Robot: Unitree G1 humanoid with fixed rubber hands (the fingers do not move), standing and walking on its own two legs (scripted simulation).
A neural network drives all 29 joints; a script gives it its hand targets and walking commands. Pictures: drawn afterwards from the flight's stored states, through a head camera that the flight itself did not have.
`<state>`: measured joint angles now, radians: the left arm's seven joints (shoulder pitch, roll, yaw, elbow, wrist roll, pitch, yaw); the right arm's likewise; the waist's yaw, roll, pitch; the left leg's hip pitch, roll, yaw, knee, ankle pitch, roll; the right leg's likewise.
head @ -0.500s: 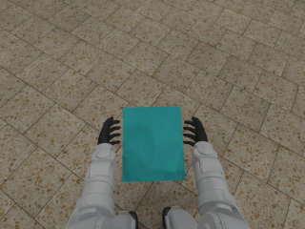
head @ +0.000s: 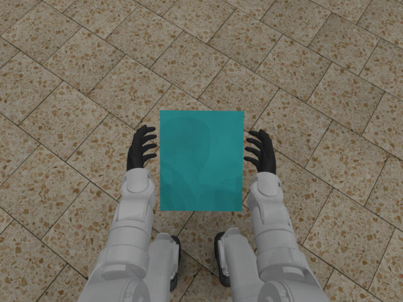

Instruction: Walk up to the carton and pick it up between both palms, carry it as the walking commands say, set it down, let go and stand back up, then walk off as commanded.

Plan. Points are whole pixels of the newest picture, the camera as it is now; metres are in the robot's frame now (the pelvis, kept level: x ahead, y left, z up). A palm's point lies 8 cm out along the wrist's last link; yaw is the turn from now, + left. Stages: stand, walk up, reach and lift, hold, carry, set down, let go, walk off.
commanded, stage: set down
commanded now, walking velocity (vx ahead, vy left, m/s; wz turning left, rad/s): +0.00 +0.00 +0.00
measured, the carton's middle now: (201, 157) +0.42 -0.02 -0.19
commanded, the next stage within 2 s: none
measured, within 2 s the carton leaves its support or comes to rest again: neither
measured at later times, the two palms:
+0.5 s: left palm (146, 154) +0.42 +0.11 -0.17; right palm (251, 156) +0.41 -0.14 -0.18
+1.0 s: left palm (155, 153) +0.45 +0.10 -0.24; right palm (248, 158) +0.42 -0.15 -0.25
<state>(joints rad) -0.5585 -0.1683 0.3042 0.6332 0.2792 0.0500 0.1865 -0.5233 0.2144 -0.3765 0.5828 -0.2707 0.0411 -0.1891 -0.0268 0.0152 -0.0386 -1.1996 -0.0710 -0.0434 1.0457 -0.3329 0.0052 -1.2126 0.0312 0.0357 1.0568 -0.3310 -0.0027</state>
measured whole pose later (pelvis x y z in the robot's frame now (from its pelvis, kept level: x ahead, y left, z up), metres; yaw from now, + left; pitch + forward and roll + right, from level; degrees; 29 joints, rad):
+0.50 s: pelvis +0.00 +0.00 -0.08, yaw +0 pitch +36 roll +0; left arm -0.79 -0.11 0.32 0.71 0.28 0.14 0.21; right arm -0.76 0.13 -0.38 0.65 -0.25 0.17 -0.21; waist -0.02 0.02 -0.06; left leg -1.57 -0.09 -0.04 1.41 -0.46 0.01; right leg -1.58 0.04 0.03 1.41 -0.46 0.00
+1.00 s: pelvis -0.02 +0.00 -0.16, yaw +1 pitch +41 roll +0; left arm -0.92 -0.08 0.32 0.71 0.24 0.18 0.23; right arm -0.87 0.08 -0.38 0.68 -0.20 0.19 -0.22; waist -0.04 0.03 -0.12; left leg -1.88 -0.11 -0.04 1.67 -0.51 -0.01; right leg -1.89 0.06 0.03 1.67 -0.51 0.01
